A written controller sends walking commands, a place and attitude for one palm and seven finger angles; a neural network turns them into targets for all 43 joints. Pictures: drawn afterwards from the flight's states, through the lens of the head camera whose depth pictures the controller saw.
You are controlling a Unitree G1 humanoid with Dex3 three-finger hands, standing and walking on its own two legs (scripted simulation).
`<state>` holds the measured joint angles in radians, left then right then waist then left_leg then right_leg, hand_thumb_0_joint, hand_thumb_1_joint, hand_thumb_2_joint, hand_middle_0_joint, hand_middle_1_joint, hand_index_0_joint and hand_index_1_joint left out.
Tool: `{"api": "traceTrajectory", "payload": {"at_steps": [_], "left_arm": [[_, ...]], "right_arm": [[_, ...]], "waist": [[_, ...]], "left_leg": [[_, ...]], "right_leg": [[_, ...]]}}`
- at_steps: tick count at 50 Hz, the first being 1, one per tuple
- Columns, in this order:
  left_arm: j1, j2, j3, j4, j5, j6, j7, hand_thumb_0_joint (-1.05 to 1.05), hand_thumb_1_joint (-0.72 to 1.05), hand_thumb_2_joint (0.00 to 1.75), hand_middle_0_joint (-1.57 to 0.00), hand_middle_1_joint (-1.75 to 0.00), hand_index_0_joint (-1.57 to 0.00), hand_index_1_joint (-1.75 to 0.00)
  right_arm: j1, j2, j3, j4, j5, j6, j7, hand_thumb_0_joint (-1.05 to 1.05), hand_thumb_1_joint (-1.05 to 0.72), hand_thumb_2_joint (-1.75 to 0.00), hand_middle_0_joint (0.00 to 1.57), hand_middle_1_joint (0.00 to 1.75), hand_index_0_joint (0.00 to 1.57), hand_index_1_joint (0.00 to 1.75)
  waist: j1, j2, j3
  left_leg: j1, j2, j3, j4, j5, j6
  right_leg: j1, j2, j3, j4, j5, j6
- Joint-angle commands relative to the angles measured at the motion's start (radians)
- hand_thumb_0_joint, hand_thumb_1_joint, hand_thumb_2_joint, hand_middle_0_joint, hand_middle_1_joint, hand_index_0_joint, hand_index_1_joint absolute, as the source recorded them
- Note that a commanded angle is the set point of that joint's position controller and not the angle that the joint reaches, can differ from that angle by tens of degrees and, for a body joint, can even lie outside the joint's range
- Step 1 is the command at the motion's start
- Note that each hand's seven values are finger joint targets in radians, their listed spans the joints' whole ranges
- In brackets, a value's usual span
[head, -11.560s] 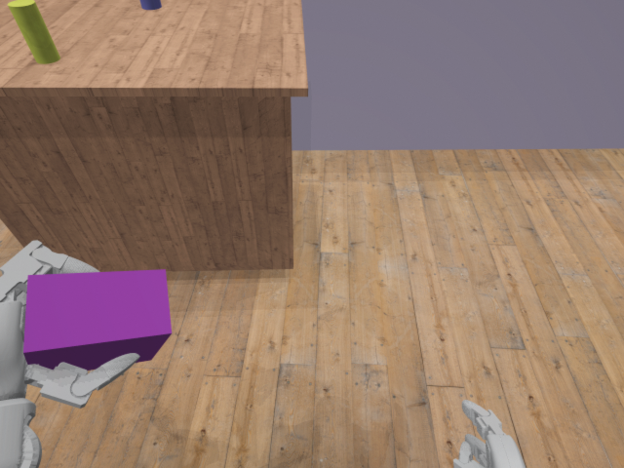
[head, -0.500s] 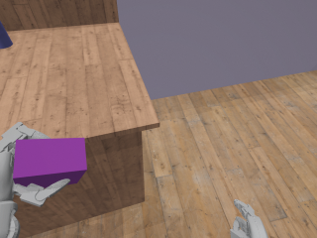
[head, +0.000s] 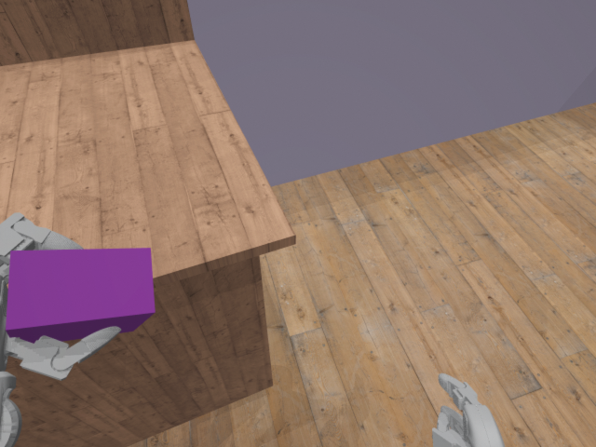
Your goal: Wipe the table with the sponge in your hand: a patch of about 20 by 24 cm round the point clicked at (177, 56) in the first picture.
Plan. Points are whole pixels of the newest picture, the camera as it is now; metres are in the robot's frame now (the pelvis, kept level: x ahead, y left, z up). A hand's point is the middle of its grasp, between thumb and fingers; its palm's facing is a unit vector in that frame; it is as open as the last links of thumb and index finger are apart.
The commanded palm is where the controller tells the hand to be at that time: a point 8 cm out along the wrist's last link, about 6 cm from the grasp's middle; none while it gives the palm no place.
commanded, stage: shuffle to correct the standing spot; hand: left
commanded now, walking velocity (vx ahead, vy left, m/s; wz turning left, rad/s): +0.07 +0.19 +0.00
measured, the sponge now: (101, 296) +0.23 +0.22 +0.15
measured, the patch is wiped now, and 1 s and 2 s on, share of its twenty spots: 0.00 0.00 0.00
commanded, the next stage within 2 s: come to a stop and stand still in 0.84 s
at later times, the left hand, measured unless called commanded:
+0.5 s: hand (39, 299) +0.21 +0.27 +0.17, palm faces +0.40 -0.82 -0.41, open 10.5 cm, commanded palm +0.16 +0.30 +0.19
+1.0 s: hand out of the picture +0.23 +0.38 +0.18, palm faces +0.40 -0.82 -0.40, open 10.5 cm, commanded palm +0.18 +0.42 +0.19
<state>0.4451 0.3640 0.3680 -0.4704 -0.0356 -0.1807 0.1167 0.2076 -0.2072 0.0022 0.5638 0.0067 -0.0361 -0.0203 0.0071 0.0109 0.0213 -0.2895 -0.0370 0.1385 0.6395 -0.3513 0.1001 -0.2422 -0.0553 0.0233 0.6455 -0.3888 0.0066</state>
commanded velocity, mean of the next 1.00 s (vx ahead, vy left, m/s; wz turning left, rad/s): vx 0.08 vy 0.15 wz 0.00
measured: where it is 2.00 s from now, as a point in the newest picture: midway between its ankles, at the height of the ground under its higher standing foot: outside the picture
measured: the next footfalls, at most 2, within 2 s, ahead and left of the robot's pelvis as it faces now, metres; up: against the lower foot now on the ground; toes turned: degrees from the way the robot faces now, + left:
left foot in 0.62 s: +0.08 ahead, +0.23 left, +0.00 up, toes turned -3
right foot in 0.76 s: +0.03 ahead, -0.05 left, +0.00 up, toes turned -5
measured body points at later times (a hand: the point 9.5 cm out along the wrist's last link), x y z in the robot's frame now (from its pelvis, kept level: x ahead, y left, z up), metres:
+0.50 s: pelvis +0.00 +0.03 +0.01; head +0.02 +0.02 +0.46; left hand +0.19 +0.31 +0.19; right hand +0.16 -0.22 -0.09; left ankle -0.01 +0.14 -0.67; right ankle -0.01 -0.10 -0.72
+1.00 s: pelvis +0.01 +0.14 -0.01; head +0.04 +0.15 +0.44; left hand +0.21 +0.42 +0.20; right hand +0.17 -0.09 -0.10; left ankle +0.05 +0.24 -0.72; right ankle -0.02 -0.02 -0.69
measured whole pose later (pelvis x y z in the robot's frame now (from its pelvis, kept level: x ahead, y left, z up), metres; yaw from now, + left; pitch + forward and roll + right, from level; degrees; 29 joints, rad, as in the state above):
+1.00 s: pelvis +0.01 +0.14 -0.01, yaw -1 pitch -2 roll +1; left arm 0.44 0.38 0.39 -0.54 -0.04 -0.21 0.14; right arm 0.20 -0.18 -0.02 0.62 0.01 -0.06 -0.02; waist 0.02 -0.03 0.09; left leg -0.35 -0.01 0.09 0.70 -0.32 0.04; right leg -0.37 -0.10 0.02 0.98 -0.51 0.03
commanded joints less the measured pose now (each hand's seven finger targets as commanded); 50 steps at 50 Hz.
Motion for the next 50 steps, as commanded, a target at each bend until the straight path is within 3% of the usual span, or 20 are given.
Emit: {"api": "traceTrajectory", "payload": {"at_steps": [1, 4, 7, 9, 12, 16, 17, 19, 22, 28, 32, 34, 36, 37, 38, 39, 42, 45, 47, 50], "left_arm": [[-0.057, 0.181, 0.128, -0.213, -0.009, -0.082, 0.032, 0.00, 0.10, 1.30, -1.20, -1.60, -1.20, -1.60], [-0.039, 0.183, 0.129, -0.192, -0.015, -0.086, 0.034, 0.00, 0.10, 1.30, -1.20, -1.60, -1.20, -1.60], [-0.053, 0.196, 0.141, -0.247, -0.015, -0.084, 0.032, 0.00, 0.10, 1.30, -1.20, -1.60, -1.20, -1.60], [-0.029, 0.193, 0.131, -0.281, -0.013, -0.081, 0.030, 0.00, 0.10, 1.30, -1.20, -1.60, -1.20, -1.60], [-0.045, 0.186, 0.123, -0.293, -0.007, -0.080, 0.040, 0.00, 0.10, 1.30, -1.20, -1.60, -1.20, -1.60], [-0.021, 0.176, 0.119, -0.208, -0.008, -0.069, 0.047, 0.00, 0.10, 1.30, -1.20, -1.60, -1.20, -1.60], [-0.016, 0.187, 0.129, -0.185, -0.007, -0.070, 0.049, 0.00, 0.10, 1.30, -1.20, -1.60, -1.20, -1.60], [-0.028, 0.178, 0.123, -0.142, -0.019, -0.075, 0.047, 0.00, 0.10, 1.30, -1.20, -1.60, -1.20, -1.60], [-0.102, 0.199, 0.128, -0.227, -0.009, -0.092, 0.042, 0.00, 0.10, 1.30, -1.20, -1.60, -1.20, -1.60], [-0.043, 0.202, 0.128, -0.265, 0.002, -0.083, 0.062, 0.00, 0.10, 1.30, -1.20, -1.60, -1.20, -1.60], [-0.037, 0.206, 0.156, -0.296, -0.009, -0.091, 0.045, 0.00, 0.10, 1.30, -1.20, -1.60, -1.20, -1.60], [-0.048, 0.195, 0.154, -0.273, 0.001, -0.093, 0.042, 0.00, 0.10, 1.30, -1.20, -1.60, -1.20, -1.60], [-0.015, 0.177, 0.155, -0.250, 0.000, -0.092, 0.040, 0.00, 0.10, 1.30, -1.20, -1.60, -1.20, -1.60], [-0.007, 0.188, 0.157, -0.244, -0.002, -0.092, 0.038, 0.00, 0.10, 1.30, -1.20, -1.60, -1.20, -1.60], [-0.015, 0.224, 0.172, -0.233, -0.002, -0.091, 0.043, 0.00, 0.10, 1.30, -1.20, -1.60, -1.20, -1.60], [0.002, 0.179, 0.140, -0.190, -0.017, -0.077, 0.040, 0.00, 0.10, 1.30, -1.20, -1.60, -1.20, -1.60], [-0.049, 0.218, 0.160, -0.236, -0.006, -0.081, 0.050, 0.00, 0.10, 1.30, -1.20, -1.60, -1.20, -1.60], [-0.074, 0.189, 0.138, -0.252, -0.001, -0.083, 0.044, 0.00, 0.10, 1.30, -1.20, -1.60, -1.20, -1.60], [-0.107, 0.196, 0.132, -0.322, -0.006, -0.098, 0.042, 0.00, 0.10, 1.30, -1.20, -1.60, -1.20, -1.60], [-0.106, 0.187, 0.133, -0.251, 0.009, -0.082, 0.043, 0.00, 0.10, 1.30, -1.20, -1.60, -1.20, -1.60]], "right_arm": [[-0.086, -0.134, -0.048, -0.156, 0.003, -0.057, -0.010, 0.00, -0.90, -0.90, 0.20, 0.30, 0.20, 0.30], [-0.091, -0.120, -0.053, -0.137, 0.006, -0.038, -0.005, 0.00, -0.90, -0.90, 0.20, 0.30, 0.20, 0.30], [-0.098, -0.126, -0.055, -0.137, 0.012, -0.030, -0.007, 0.00, -0.90, -0.90, 0.20, 0.30, 0.20, 0.30], [-0.082, -0.130, -0.057, -0.151, 0.006, -0.043, -0.007, 0.00, -0.90, -0.90, 0.20, 0.30, 0.20, 0.30], [-0.073, -0.129, -0.056, -0.153, -0.004, -0.067, -0.004, 0.00, -0.90, -0.90, 0.20, 0.30, 0.20, 0.30], [-0.094, -0.137, -0.046, -0.145, -0.006, -0.065, -0.011, 0.00, -0.90, -0.90, 0.20, 0.30, 0.20, 0.30], [-0.100, -0.134, -0.047, -0.151, -0.009, -0.052, -0.015, 0.00, -0.90, -0.90, 0.20, 0.30, 0.20, 0.30], [-0.090, -0.144, -0.067, -0.160, -0.004, -0.044, -0.007, 0.00, -0.90, -0.90, 0.20, 0.30, 0.20, 0.30], [-0.065, -0.148, -0.063, -0.116, -0.001, -0.032, 0.013, 0.00, -0.90, -0.90, 0.20, 0.30, 0.20, 0.30], [-0.093, -0.084, -0.054, -0.112, -0.005, -0.062, -0.027, 0.00, -0.90, -0.90, 0.20, 0.30, 0.20, 0.30], [-0.063, -0.130, -0.080, -0.136, 0.023, -0.088, -0.033, 0.00, -0.90, -0.90, 0.20, 0.30, 0.20, 0.30], [-0.069, -0.127, -0.075, -0.123, 0.013, -0.106, -0.022, 0.00, -0.90, -0.90, 0.20, 0.30, 0.20, 0.30], [-0.070, -0.129, -0.070, -0.117, 0.021, -0.112, -0.006, 0.00, -0.90, -0.90, 0.20, 0.30, 0.20, 0.30], [-0.072, -0.116, -0.067, -0.123, 0.023, -0.105, -0.004, 0.00, -0.90, -0.90, 0.20, 0.30, 0.20, 0.30], [-0.080, -0.092, -0.060, -0.127, 0.016, -0.099, 0.003, 0.00, -0.90, -0.90, 0.20, 0.30, 0.20, 0.30], [-0.067, -0.112, -0.074, -0.119, 0.020, -0.092, 0.009, 0.00, -0.90, -0.90, 0.20, 0.30, 0.20, 0.30], [-0.084, -0.114, -0.059, -0.100, 0.015, -0.078, 0.012, 0.00, -0.90, -0.90, 0.20, 0.30, 0.20, 0.30], [-0.074, -0.093, -0.060, -0.093, 0.016, -0.074, -0.004, 0.00, -0.90, -0.90, 0.20, 0.30, 0.20, 0.30], [-0.064, -0.134, -0.084, -0.123, 0.022, -0.091, -0.013, 0.00, -0.90, -0.90, 0.20, 0.30, 0.20, 0.30], [-0.051, -0.104, -0.066, -0.087, 0.007, -0.102, -0.007, 0.00, -0.90, -0.90, 0.20, 0.30, 0.20, 0.30]], "waist": [[0.004, 0.022, -0.130], [-0.009, -0.121, -0.146], [-0.018, 0.048, -0.151], [-0.020, 0.218, -0.165], [-0.010, 0.149, -0.130], [0.015, 0.108, -0.108], [0.021, 0.015, -0.103], [0.009, -0.267, -0.060], [-0.008, -0.128, -0.092], [0.001, -0.076, -0.113], [-0.012, 0.230, -0.119], [-0.005, 0.256, -0.075], [0.019, 0.177, -0.111], [0.012, 0.023, -0.114], [0.003, -0.220, -0.110], [0.016, -0.292, -0.071], [-0.001, -0.238, -0.055], [-0.030, -0.020, -0.119], [-0.025, 0.332, -0.145], [-0.027, 0.099, -0.091]], "left_leg": [[-0.014, 0.142, -0.167, -0.126, 0.302, -0.073], [-0.038, 0.067, -0.098, 0.026, 0.232, -0.094], [0.093, 0.102, -0.138, -0.116, 0.369, -0.098], [0.257, 0.227, -0.306, -0.253, 0.573, -0.085], [0.219, 0.263, -0.296, -0.268, 0.500, -0.007], [-0.070, 0.191, -0.192, -0.228, 0.200, -0.036], [-0.199, 0.147, -0.170, -0.120, 0.048, -0.062], [-0.367, 0.036, -0.168, 0.401, -0.182, -0.096], [-0.366, 0.128, -0.282, 0.492, -0.096, -0.104], [0.088, 0.011, 0.015, -0.123, 0.161, -0.103], [0.128, 0.249, -0.313, -0.226, 0.349, 0.035], [0.010, 0.280, -0.344, -0.239, 0.301, 0.091], [-0.070, 0.197, -0.195, -0.101, 0.252, 0.017], [-0.151, 0.109, -0.110, 0.040, 0.146, -0.038], [-0.291, 0.021, -0.044, 0.241, -0.014, -0.096], [-0.323, 0.050, -0.116, 0.376, -0.104, -0.117], [-0.243, 0.142, -0.193, 0.255, -0.114, -0.097], [0.119, 0.029, -0.054, -0.148, 0.167, -0.104], [0.242, 0.306, -0.453, -0.299, 0.247, 0.051], [0.143, 0.328, -0.515, -0.339, 0.287, 0.101]], "right_leg": [[0.105, -0.027, 0.000, -0.096, 0.304, -0.064], [0.099, -0.174, 0.197, -0.142, 0.507, -0.124], [0.003, -0.087, 0.062, -0.013, 0.432, -0.063], [-0.190, 0.027, -0.093, 0.187, -0.008, 0.004], [-0.200, 0.009, -0.095, 0.225, -0.091, -0.009], [0.131, -0.020, -0.124, -0.120, 0.103, -0.030], [0.239, -0.087, -0.011, -0.211, 0.143, -0.072], [0.146, -0.444, 0.581, -0.425, 0.026, -0.244], [0.158, -0.391, 0.325, -0.303, 0.308, -0.213], [0.020, -0.179, -0.018, -0.126, 0.380, -0.069], [-0.155, 0.021, -0.122, 0.246, -0.039, 0.033], [-0.126, 0.016, -0.095, 0.264, -0.164, 0.011], [0.054, 0.011, -0.104, -0.053, 0.029, -0.001], [0.128, -0.071, 0.032, -0.210, 0.190, -0.034], [0.184, -0.279, 0.347, -0.297, 0.284, -0.121], [0.142, -0.356, 0.421, -0.334, 0.276, -0.175], [0.090, -0.339, 0.230, -0.205, 0.488, -0.168], [-0.046, -0.132, -0.031, 0.037, 0.304, -0.049], [-0.287, 0.027, -0.094, 0.421, -0.208, 0.023], [-0.340, 0.001, -0.006, 0.558, -0.108, -0.001]]}}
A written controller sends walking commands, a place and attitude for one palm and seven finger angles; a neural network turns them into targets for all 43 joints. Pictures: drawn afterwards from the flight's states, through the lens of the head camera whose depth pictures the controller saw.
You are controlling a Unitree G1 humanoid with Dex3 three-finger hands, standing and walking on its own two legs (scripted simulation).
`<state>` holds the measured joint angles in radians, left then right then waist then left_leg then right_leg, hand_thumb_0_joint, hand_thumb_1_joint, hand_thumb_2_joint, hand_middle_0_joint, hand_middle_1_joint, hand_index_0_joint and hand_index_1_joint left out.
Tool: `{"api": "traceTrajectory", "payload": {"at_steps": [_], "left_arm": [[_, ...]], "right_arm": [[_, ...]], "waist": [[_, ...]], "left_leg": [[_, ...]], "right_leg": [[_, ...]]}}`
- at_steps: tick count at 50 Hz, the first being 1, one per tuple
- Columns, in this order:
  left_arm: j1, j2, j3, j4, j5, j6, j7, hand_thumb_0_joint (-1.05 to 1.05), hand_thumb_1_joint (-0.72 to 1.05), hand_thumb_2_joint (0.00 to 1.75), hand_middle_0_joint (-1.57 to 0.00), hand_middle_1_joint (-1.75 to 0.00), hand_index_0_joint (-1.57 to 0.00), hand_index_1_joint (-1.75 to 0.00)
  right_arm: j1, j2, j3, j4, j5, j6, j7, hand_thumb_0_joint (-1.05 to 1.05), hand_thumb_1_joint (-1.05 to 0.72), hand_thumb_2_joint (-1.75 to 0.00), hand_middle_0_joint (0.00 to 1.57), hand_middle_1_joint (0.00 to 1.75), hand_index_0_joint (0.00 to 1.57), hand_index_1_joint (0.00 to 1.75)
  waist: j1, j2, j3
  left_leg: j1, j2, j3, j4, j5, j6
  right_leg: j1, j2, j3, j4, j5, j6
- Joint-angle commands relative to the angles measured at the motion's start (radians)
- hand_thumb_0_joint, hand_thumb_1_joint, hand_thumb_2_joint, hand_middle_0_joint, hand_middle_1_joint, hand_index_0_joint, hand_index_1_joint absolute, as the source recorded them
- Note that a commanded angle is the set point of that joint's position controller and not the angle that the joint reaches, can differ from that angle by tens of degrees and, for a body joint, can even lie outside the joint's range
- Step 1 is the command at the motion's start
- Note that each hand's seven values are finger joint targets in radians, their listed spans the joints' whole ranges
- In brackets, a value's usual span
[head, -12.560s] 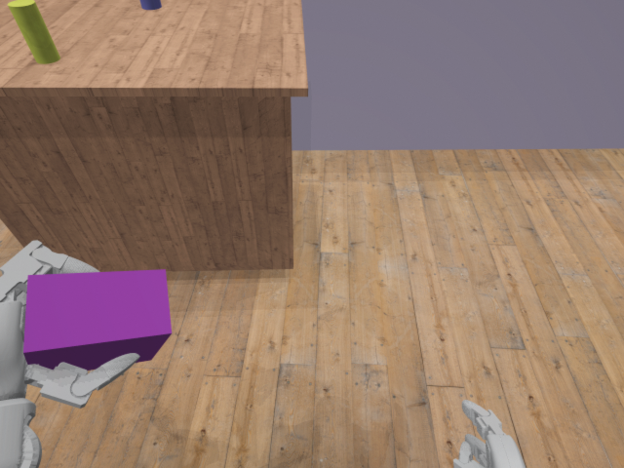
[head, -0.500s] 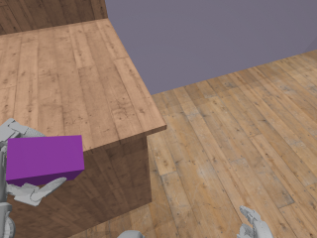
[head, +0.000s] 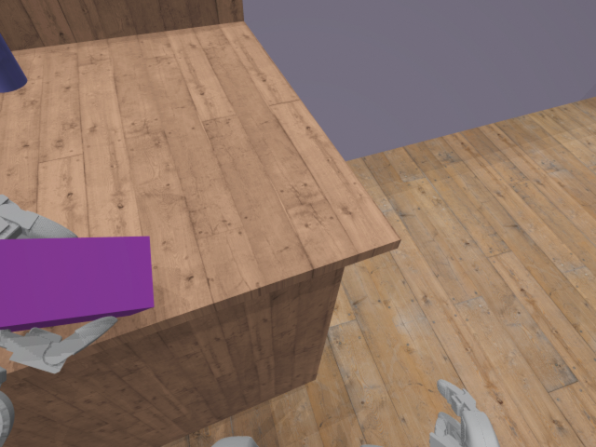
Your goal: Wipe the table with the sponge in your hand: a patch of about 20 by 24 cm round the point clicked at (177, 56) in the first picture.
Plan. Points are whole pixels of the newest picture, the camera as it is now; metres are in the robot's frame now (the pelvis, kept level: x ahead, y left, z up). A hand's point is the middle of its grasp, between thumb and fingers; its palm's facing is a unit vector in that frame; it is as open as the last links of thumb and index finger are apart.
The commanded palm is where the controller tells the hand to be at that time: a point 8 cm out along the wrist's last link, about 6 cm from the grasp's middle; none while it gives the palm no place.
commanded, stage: come to a stop and stand still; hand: left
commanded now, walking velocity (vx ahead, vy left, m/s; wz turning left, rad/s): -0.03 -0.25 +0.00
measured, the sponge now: (96, 283) +0.23 +0.22 +0.17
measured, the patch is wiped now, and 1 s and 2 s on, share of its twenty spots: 0.00 0.00 0.00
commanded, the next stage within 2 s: look again from close up in 1.82 s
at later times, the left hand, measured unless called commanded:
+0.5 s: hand (45, 268) +0.23 +0.26 +0.19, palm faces +0.41 -0.82 -0.41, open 10.5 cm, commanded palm +0.17 +0.29 +0.20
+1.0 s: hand (24, 245) +0.25 +0.29 +0.18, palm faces +0.40 -0.85 -0.35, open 10.5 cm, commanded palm +0.19 +0.32 +0.20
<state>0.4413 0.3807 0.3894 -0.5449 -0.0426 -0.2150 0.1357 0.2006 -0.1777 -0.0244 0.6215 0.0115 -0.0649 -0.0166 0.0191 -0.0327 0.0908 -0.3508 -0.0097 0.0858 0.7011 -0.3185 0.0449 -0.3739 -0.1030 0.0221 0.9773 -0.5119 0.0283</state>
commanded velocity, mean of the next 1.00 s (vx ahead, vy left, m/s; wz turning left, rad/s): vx -0.02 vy -0.04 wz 0.00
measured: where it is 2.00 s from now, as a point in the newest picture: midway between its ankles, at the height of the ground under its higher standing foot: outside the picture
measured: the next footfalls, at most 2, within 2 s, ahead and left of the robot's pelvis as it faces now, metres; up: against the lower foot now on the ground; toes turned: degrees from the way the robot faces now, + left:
right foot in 0.26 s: +0.04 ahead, -0.07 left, +0.00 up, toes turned -2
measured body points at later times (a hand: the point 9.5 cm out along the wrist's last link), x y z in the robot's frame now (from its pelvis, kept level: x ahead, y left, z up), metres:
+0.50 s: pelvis +0.01 +0.01 +0.03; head +0.01 +0.01 +0.48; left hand +0.20 +0.30 +0.21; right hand +0.18 -0.23 -0.05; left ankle +0.04 +0.10 -0.71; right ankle +0.02 -0.07 -0.71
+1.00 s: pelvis +0.03 +0.04 +0.03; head +0.05 +0.06 +0.47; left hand +0.23 +0.34 +0.20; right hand +0.20 -0.18 -0.05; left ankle +0.04 +0.10 -0.71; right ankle +0.02 -0.07 -0.71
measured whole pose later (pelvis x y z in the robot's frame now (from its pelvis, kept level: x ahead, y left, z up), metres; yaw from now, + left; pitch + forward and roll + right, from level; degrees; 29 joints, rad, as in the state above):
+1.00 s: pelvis +0.03 +0.04 +0.03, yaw -1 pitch +0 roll -1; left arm 0.40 0.35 0.37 -0.44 -0.04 -0.19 0.11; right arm 0.21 -0.19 0.03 0.59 0.00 -0.13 -0.02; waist 0.03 -0.02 0.04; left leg -0.22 -0.03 0.10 0.46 -0.24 0.08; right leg -0.18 0.03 -0.05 0.41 -0.22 -0.02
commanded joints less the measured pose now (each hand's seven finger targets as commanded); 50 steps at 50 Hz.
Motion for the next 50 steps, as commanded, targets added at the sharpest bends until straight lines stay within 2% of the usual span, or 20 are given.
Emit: {"api": "traceTrajectory", "payload": {"at_steps": [1, 3, 6, 10, 13, 16, 23, 24, 25, 26, 27, 28, 30, 33, 34, 36, 37, 40, 46, 50], "left_arm": [[-0.082, 0.168, 0.111, -0.179, 0.015, -0.044, 0.021, 0.00, 0.10, 1.30, -1.20, -1.60, -1.20, -1.60], [-0.052, 0.156, 0.100, -0.209, 0.009, -0.038, 0.017, 0.00, 0.10, 1.30, -1.20, -1.60, -1.20, -1.60], [-0.011, 0.138, 0.069, -0.215, 0.001, -0.017, 0.013, 0.00, 0.10, 1.30, -1.20, -1.60, -1.20, -1.60], [-0.019, 0.163, 0.092, -0.174, 0.001, 0.004, 0.021, 0.00, 0.10, 1.30, -1.20, -1.60, -1.20, -1.60], [-0.074, 0.175, 0.108, -0.140, 0.000, 0.006, 0.024, 0.00, 0.10, 1.30, -1.20, -1.60, -1.20, -1.60], [-0.051, 0.124, 0.058, -0.103, -0.015, 0.020, 0.018, 0.00, 0.10, 1.30, -1.20, -1.60, -1.20, -1.60], [-0.112, 0.134, 0.039, -0.142, -0.001, 0.021, 0.037, 0.00, 0.10, 1.30, -1.20, -1.60, -1.20, -1.60], [-1.143, 0.937, 0.596, -0.365, 0.161, -0.087, 0.019, 0.00, 0.10, 1.30, -1.20, -1.60, -1.20, -1.60], [-0.585, 0.354, 0.230, 0.236, 0.057, -0.040, -0.032, 0.00, 0.10, 1.30, -1.20, -1.60, -1.20, -1.60], [-0.314, 0.178, 0.102, 0.267, 0.018, -0.039, -0.057, 0.00, 0.10, 1.30, -1.20, -1.60, -1.20, -1.60], [-0.199, 0.042, -0.023, 0.200, -0.022, -0.046, -0.063, 0.00, 0.10, 1.30, -1.20, -1.60, -1.20, -1.60], [-0.189, 0.104, 0.019, 0.050, -0.019, -0.059, -0.050, 0.00, 0.10, 1.30, -1.20, -1.60, -1.20, -1.60], [-0.130, 0.116, 0.009, -0.109, -0.016, -0.074, -0.036, 0.00, 0.10, 1.30, -1.20, -1.60, -1.20, -1.60], [-0.031, 0.166, 0.080, -0.126, -0.016, -0.063, -0.018, 0.00, 0.10, 1.30, -1.20, -1.60, -1.20, -1.60], [-0.049, 0.187, 0.103, -0.140, -0.018, -0.062, -0.016, 0.00, 0.10, 1.30, -1.20, -1.60, -1.20, -1.60], [-0.071, 0.206, 0.134, -0.137, -0.023, -0.064, -0.014, 0.00, 0.10, 1.30, -1.20, -1.60, -1.20, -1.60], [-0.089, 0.241, 0.169, -0.140, -0.021, -0.065, -0.004, 0.00, 0.10, 1.30, -1.20, -1.60, -1.20, -1.60], [-0.110, 0.181, 0.118, -0.102, -0.022, -0.066, -0.009, 0.00, 0.10, 1.30, -1.20, -1.60, -1.20, -1.60], [-0.126, 0.127, 0.043, -0.117, -0.007, -0.049, -0.017, 0.00, 0.10, 1.30, -1.20, -1.60, -1.20, -1.60], [-0.119, 0.134, 0.042, -0.162, -0.003, -0.042, -0.013, 0.00, 0.10, 1.30, -1.20, -1.60, -1.20, -1.60]], "right_arm": [[-0.049, -0.131, -0.036, -0.138, 0.005, -0.075, -0.011, 0.00, -0.90, -0.90, 0.20, 0.30, 0.20, 0.30], [-0.056, -0.128, -0.022, -0.143, 0.000, -0.082, -0.012, 0.00, -0.90, -0.90, 0.20, 0.30, 0.20, 0.30], [-0.057, -0.128, 0.000, -0.154, -0.011, -0.096, -0.014, 0.00, -0.90, -0.90, 0.20, 0.30, 0.20, 0.30], [-0.065, -0.132, 0.011, -0.166, -0.018, -0.092, -0.036, 0.00, -0.90, -0.90, 0.20, 0.30, 0.20, 0.30], [-0.065, -0.132, 0.009, -0.172, -0.021, -0.084, -0.047, 0.00, -0.90, -0.90, 0.20, 0.30, 0.20, 0.30], [-0.055, -0.139, -0.006, -0.176, -0.009, -0.081, -0.044, 0.00, -0.90, -0.90, 0.20, 0.30, 0.20, 0.30], [-0.096, -0.141, 0.003, -0.179, -0.016, -0.065, -0.064, 0.00, -0.90, -0.90, 0.20, 0.30, 0.20, 0.30], [0.074, -0.170, -0.019, -0.156, -0.043, -0.123, -0.049, 0.00, -0.90, -0.90, 0.20, 0.30, 0.20, 0.30], [-0.047, -0.070, 0.030, -0.121, -0.016, -0.110, -0.040, 0.00, -0.90, -0.90, 0.20, 0.30, 0.20, 0.30], [-0.047, -0.139, -0.023, -0.184, 0.002, -0.128, -0.038, 0.00, -0.90, -0.90, 0.20, 0.30, 0.20, 0.30], [-0.073, -0.129, -0.024, -0.188, 0.025, -0.130, -0.014, 0.00, -0.90, -0.90, 0.20, 0.30, 0.20, 0.30], [-0.041, -0.158, -0.033, -0.204, 0.019, -0.124, 0.002, 0.00, -0.90, -0.90, 0.20, 0.30, 0.20, 0.30], [-0.084, -0.151, -0.023, -0.223, 0.013, -0.125, 0.018, 0.00, -0.90, -0.90, 0.20, 0.30, 0.20, 0.30], [-0.100, -0.151, -0.015, -0.228, 0.004, -0.123, 0.007, 0.00, -0.90, -0.90, 0.20, 0.30, 0.20, 0.30], [-0.098, -0.152, -0.013, -0.231, 0.000, -0.123, 0.000, 0.00, -0.90, -0.90, 0.20, 0.30, 0.20, 0.30], [-0.094, -0.152, -0.010, -0.230, -0.006, -0.125, -0.016, 0.00, -0.90, -0.90, 0.20, 0.30, 0.20, 0.30], [-0.106, -0.154, -0.006, -0.219, -0.010, -0.120, -0.024, 0.00, -0.90, -0.90, 0.20, 0.30, 0.20, 0.30], [-0.084, -0.150, -0.005, -0.210, -0.008, -0.122, -0.031, 0.00, -0.90, -0.90, 0.20, 0.30, 0.20, 0.30], [-0.079, -0.153, -0.004, -0.201, -0.006, -0.132, -0.019, 0.00, -0.90, -0.90, 0.20, 0.30, 0.20, 0.30], [-0.083, -0.153, -0.005, -0.203, -0.007, -0.128, -0.014, 0.00, -0.90, -0.90, 0.20, 0.30, 0.20, 0.30]], "waist": [[-0.029, 0.118, -0.181], [-0.020, 0.178, -0.211], [-0.020, 0.214, -0.200], [-0.011, 0.187, -0.198], [-0.020, 0.121, -0.193], [-0.011, 0.010, -0.225], [-0.008, 0.102, -0.156], [-0.009, -0.147, 0.094], [0.001, -0.060, -0.176], [0.049, 0.071, -0.153], [0.027, 0.226, -0.223], [0.021, 0.228, -0.268], [0.031, 0.131, -0.254], [0.024, -0.036, -0.214], [0.018, -0.052, -0.196], [0.006, -0.017, -0.166], [0.004, 0.043, -0.157], [-0.001, 0.117, -0.168], [0.001, 0.063, -0.219], [0.001, 0.078, -0.242]], "left_leg": [[0.236, 0.283, -0.386, -0.381, 0.303, 0.146], [0.227, 0.253, -0.296, -0.382, 0.354, 0.109], [0.184, 0.245, -0.253, -0.426, 0.290, 0.046], [0.135, 0.240, -0.220, -0.401, 0.231, -0.010], [0.037, 0.171, -0.174, -0.365, 0.145, -0.053], [0.130, 0.099, -0.124, -0.268, 0.192, -0.054], [0.127, 0.103, -0.149, -0.356, 0.069, -0.026], [0.012, 0.119, -0.064, -0.213, 0.154, -0.002], [0.135, 0.059, -0.114, -0.214, 0.218, 0.006], [0.181, 0.065, -0.080, -0.212, 0.207, -0.015], [0.192, 0.080, -0.050, -0.241, 0.188, -0.011], [0.160, 0.082, -0.062, -0.261, 0.160, -0.010], [0.124, 0.088, -0.081, -0.279, 0.111, 0.001], [0.123, 0.088, -0.099, -0.285, 0.033, -0.001], [0.121, 0.082, -0.104, -0.284, 0.026, -0.005], [0.133, 0.075, -0.118, -0.286, 0.036, -0.007], [0.153, 0.080, -0.123, -0.301, 0.041, -0.009], [0.131, 0.100, -0.144, -0.343, 0.074, -0.002], [0.183, 0.108, -0.137, -0.319, 0.286, -0.008], [0.218, 0.114, -0.142, -0.306, 0.425, -0.025]], "right_leg": [[-0.202, 0.046, -0.016, 0.167, 0.047, -0.019], [-0.119, 0.056, -0.040, 0.013, 0.092, -0.022], [0.021, 0.091, -0.071, -0.242, 0.139, -0.031], [0.197, 0.107, -0.067, -0.533, 0.274, -0.038], [0.318, 0.075, 0.001, -0.600, 0.433, -0.057], [0.226, 0.016, 0.104, -0.629, 0.496, -0.097], [0.168, 0.037, 0.086, -0.684, 0.306, -0.066], [-0.046, 0.040, 0.070, -0.790, 0.443, 0.097], [0.048, -0.026, 0.112, -0.694, 0.370, -0.031], [0.088, -0.008, 0.201, -0.709, 0.455, -0.017], [0.177, -0.014, 0.142, -0.635, 0.493, -0.021], [0.247, -0.010, 0.130, -0.601, 0.458, -0.008], [0.252, 0.005, 0.125, -0.611, 0.357, 0.003], [0.189, 0.018, 0.110, -0.673, 0.216, -0.020], [0.169, 0.019, 0.116, -0.695, 0.182, -0.032], [0.129, 0.018, 0.131, -0.717, 0.152, -0.051], [0.109, 0.025, 0.119, -0.709, 0.160, -0.060], [0.182, 0.048, 0.078, -0.648, 0.290, -0.057], [0.256, 0.052, 0.039, -0.602, 0.505, -0.046], [0.263, 0.059, 0.011, -0.571, 0.550, -0.050]]}}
